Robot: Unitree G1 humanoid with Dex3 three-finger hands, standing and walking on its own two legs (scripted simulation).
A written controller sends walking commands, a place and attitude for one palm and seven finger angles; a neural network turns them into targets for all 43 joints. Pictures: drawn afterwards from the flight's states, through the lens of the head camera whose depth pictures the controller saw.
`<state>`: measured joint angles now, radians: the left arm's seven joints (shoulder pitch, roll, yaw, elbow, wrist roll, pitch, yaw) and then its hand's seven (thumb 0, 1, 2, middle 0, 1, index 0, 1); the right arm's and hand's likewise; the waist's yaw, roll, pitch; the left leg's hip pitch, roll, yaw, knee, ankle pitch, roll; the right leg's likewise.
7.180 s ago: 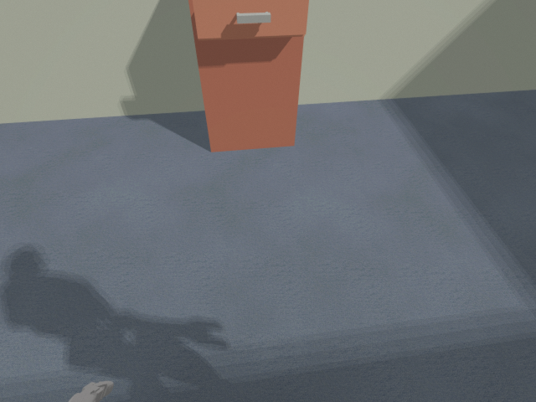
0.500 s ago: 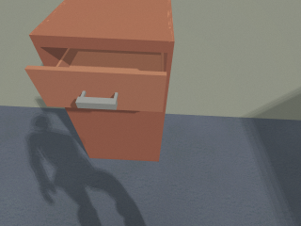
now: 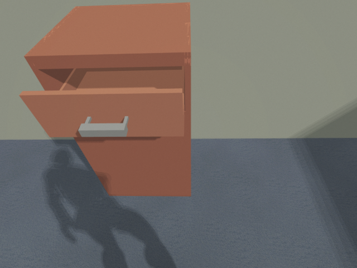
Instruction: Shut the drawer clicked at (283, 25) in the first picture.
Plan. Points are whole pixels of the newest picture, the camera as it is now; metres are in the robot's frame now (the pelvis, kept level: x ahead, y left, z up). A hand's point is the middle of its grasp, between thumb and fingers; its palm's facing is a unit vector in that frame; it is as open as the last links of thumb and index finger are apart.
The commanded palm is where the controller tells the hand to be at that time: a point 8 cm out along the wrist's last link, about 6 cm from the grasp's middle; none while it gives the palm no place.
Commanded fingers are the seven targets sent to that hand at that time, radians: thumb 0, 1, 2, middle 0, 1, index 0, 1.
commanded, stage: look again from close up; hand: left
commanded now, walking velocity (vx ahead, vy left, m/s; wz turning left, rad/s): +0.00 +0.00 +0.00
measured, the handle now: (105, 124) +0.50 +0.25 +0.03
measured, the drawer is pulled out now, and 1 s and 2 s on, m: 0.13 0.13 0.13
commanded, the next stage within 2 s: raise the hand and make a fist in 0.06 s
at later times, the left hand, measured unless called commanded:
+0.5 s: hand (108, 244) +0.17 +0.15 +0.02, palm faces -0.07 -1.00 +0.05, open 6.4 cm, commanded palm +0.12 +0.23 -0.02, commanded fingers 0.00 0.90 0.90 -0.56 -0.69 -0.56 -0.69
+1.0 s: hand (106, 206) +0.24 +0.18 +0.03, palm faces +0.00 -1.00 +0.00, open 3.8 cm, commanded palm +0.20 +0.24 +0.04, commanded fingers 0.00 0.90 0.90 -1.06 -1.23 -1.06 -1.23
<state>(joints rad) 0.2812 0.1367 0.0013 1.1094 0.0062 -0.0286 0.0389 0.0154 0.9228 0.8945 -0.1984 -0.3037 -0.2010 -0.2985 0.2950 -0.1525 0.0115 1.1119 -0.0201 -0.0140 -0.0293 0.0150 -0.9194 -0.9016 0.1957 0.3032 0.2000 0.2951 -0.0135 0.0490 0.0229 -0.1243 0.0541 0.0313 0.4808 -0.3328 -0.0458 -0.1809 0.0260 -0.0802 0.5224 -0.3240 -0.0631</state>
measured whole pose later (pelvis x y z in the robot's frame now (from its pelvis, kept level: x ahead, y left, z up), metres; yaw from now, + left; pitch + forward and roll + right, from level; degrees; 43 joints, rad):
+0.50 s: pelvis -0.06 +0.02 -0.04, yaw -1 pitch +7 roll +2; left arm 0.29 0.11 0.05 0.13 -0.22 -0.50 -0.24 0.01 0.91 0.89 -0.37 -0.49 -0.37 -0.49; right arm 0.15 -0.28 -0.06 0.58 0.00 -0.30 -0.01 0.02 -0.91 -0.90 0.20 0.30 0.20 0.30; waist 0.00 -0.03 -0.10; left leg -0.55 0.01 0.05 0.85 -0.42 -0.02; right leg -0.62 -0.03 -0.05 0.89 -0.39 -0.04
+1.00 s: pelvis -0.07 +0.04 -0.04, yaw -1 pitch +6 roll +0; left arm -0.01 0.17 0.08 0.14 -0.20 -0.06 -0.05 0.02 0.89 0.89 -0.87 -1.03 -0.87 -1.02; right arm 0.32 -0.20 0.10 0.57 0.02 -0.14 -0.05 0.02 -0.89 -0.90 0.21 0.30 0.21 0.30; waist -0.03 0.02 -0.04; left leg -0.56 0.01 0.06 0.85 -0.40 0.02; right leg -0.61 -0.03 -0.03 0.85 -0.34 -0.01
